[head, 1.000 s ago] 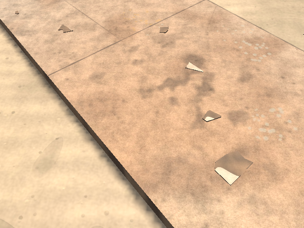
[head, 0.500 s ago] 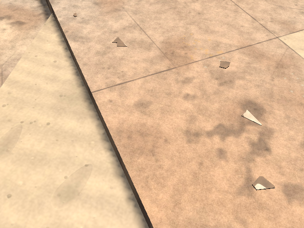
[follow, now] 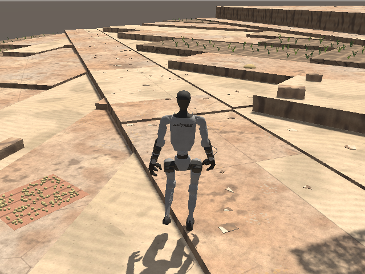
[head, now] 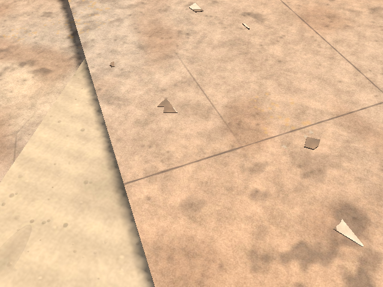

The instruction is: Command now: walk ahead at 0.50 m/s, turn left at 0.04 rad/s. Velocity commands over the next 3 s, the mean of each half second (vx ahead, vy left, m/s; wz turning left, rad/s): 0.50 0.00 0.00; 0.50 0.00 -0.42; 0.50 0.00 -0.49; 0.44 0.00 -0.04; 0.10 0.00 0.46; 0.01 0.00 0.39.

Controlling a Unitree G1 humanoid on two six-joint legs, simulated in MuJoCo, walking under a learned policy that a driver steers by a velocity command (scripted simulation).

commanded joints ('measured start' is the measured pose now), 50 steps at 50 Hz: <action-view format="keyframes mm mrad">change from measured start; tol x32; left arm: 1 -38 83 25 -30 -13 -52 -1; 21 258 125 4 1 -40 -20 9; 45 -364 97 3 -126 11 0 -95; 50 30 202 56 -3 -19 -42 -44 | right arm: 1 39 -49 -11 -56 -6 9 0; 14 -329 -23 19 -181 3 -10 33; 20 280 -262 -63 -12 -44 -41 -19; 50 189 -196 -15 159 -86 -88 20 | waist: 1 -50 -107 40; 16 82 -99 80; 21 -122 115 -554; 24 -71 49 -23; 50 172 57 -114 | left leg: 1 -31 37 14 -117 95 -24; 15 -120 69 205 -736 290 -3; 19 495 20 182 -760 170 97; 21 1062 453 -495 -829 143 261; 23 746 311 -413 -967 -230 206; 32 292 206 161 -1090 191 156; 46 839 283 343 -993 969 17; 50 518 269 358 -515 1292 -88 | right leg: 1 -17 -226 306 -505 251 -140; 13 468 -189 190 -668 472 -118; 18 590 -255 143 -397 1048 -44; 19 474 -219 95 -128 993 -12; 21 -76 12 143 487 -166 32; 29 -433 -159 328 722 258 -12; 44 -418 -63 140 -118 428 2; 50 315 87 104 -76 351 -100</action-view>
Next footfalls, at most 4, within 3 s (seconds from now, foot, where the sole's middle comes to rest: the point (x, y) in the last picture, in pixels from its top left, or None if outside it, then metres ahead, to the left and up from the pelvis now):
0.38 left None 0.46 0.10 -0.74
0.98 right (237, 207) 0.79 -0.13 -0.74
1.40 left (208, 144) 1.11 -0.03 -0.74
1.86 right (284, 132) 1.17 -0.37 -0.74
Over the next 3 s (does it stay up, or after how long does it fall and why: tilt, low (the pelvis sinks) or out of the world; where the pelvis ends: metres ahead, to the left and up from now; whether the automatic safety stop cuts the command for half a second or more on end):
stays up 1.23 -0.28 0.03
